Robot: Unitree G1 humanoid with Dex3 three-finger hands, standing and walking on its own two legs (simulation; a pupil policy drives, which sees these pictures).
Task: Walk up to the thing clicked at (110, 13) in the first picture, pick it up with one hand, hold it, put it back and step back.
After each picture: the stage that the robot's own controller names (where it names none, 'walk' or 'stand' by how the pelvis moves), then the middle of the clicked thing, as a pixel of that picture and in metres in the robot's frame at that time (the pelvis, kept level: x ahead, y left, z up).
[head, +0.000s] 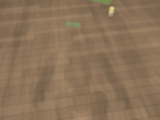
stand; (111, 11) +2.06 -0.46 -0.72
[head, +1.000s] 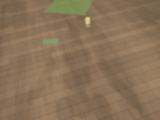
walk; (87, 21) +1.94 +0.00 -0.69
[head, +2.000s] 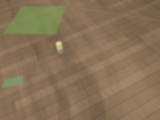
walk; (59, 47) +1.27 +0.36 -0.72
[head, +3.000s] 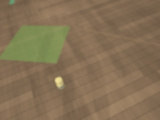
walk; (59, 83) +0.83 +0.33 -0.72
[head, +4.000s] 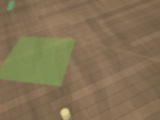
walk; (66, 115) +0.50 +0.23 -0.71
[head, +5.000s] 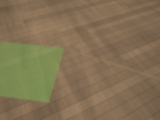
stand; out of the picture +0.33 +0.20 -0.71
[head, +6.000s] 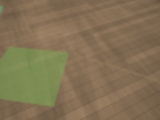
stand; out of the picture +0.33 +0.19 -0.72
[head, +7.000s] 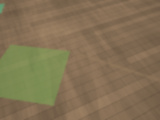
stand; out of the picture +0.32 +0.20 -0.72
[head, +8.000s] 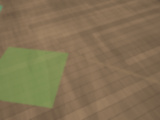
stand; out of the picture +0.31 +0.21 -0.73
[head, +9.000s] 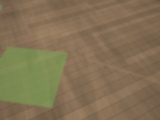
stand; out of the picture +0.31 +0.21 -0.73
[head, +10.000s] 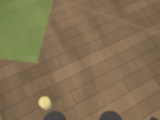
go down; (45, 103) +0.34 +0.21 -0.55
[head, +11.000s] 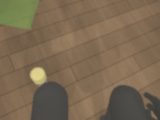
go down; (39, 77) +0.39 +0.23 -0.33
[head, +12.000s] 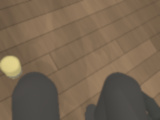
close in; (12, 67) +0.38 +0.25 -0.25
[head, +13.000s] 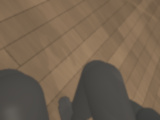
close; out of the picture +0.37 +0.27 -0.21
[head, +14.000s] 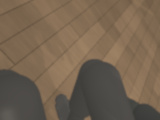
close; out of the picture +0.37 +0.28 -0.21
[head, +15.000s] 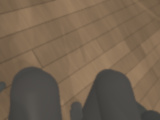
lift; out of the picture +0.29 +0.27 -0.17
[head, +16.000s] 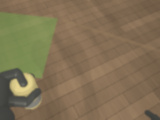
lift; (27, 92) +0.31 +0.19 +0.00
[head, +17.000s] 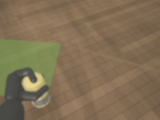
hold; (37, 90) +0.33 +0.17 +0.01
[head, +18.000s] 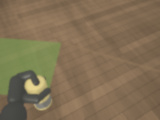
hold; (39, 93) +0.32 +0.16 -0.01
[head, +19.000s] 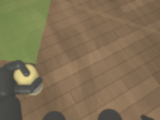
crouch; (29, 80) +0.36 +0.19 -0.07
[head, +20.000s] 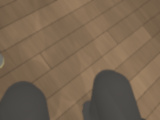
lower; out of the picture +0.43 +0.27 -0.13
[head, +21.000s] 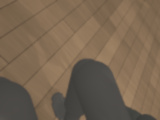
lower; out of the picture +0.39 +0.29 -0.22
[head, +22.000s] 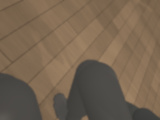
lower; out of the picture +0.38 +0.30 -0.22
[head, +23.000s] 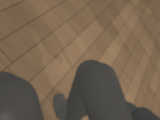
lower; out of the picture +0.38 +0.30 -0.22
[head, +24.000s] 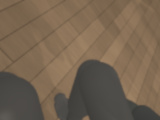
lower; out of the picture +0.38 +0.30 -0.22
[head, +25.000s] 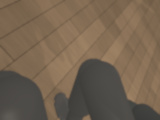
withdraw; out of the picture +0.36 +0.27 -0.22
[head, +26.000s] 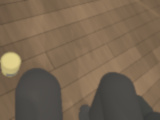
stand; (10, 65) +0.38 +0.24 -0.26
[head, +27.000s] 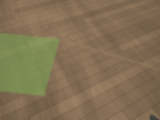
stand; out of the picture +0.33 +0.19 -0.63
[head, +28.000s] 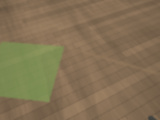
stand; out of the picture +0.33 +0.20 -0.67
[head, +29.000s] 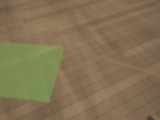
stand; out of the picture +0.33 +0.20 -0.67
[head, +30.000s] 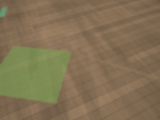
stand; out of the picture +0.36 +0.19 -0.72
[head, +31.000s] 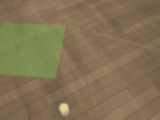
walk; (64, 109) +0.43 +0.16 -0.71
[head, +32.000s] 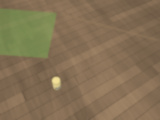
walk; (56, 83) +0.65 +0.16 -0.70
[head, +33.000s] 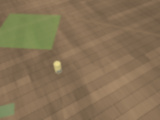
stand; (57, 67) +0.95 +0.26 -0.70
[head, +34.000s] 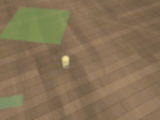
stand; (65, 62) +0.99 +0.18 -0.71
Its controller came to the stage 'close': yes
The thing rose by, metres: 0.71
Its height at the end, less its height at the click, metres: +0.00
